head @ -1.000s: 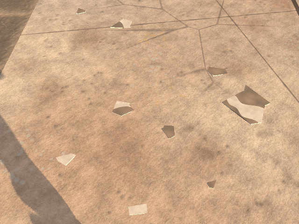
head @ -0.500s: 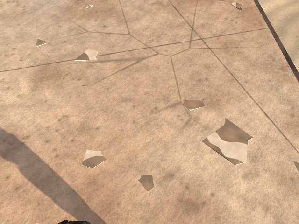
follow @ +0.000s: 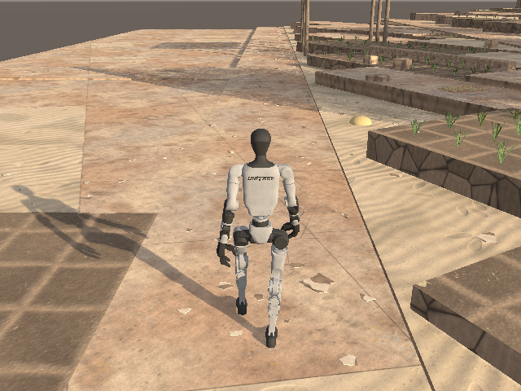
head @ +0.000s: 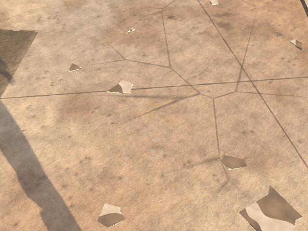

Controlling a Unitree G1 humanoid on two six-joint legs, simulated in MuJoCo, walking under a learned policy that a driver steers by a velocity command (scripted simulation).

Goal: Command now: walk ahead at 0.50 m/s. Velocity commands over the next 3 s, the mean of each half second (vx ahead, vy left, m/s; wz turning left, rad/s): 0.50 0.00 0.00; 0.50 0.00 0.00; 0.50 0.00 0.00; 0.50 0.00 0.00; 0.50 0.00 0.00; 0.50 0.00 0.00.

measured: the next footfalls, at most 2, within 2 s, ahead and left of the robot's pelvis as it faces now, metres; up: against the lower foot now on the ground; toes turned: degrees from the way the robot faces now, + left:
left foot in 0.12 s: +0.23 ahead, +0.10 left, +0.00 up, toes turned +4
right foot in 0.68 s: +0.53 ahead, -0.08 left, +0.00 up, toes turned -4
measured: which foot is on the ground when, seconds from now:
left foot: up 0.00-0.10, down 0.12-0.70, up 0.72-1.00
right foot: down 0.00-0.12, up 0.14-0.66, down 0.68-1.00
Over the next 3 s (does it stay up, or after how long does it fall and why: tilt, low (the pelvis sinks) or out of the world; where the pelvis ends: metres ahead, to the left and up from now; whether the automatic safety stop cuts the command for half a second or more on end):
stays up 1.61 0.00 -0.02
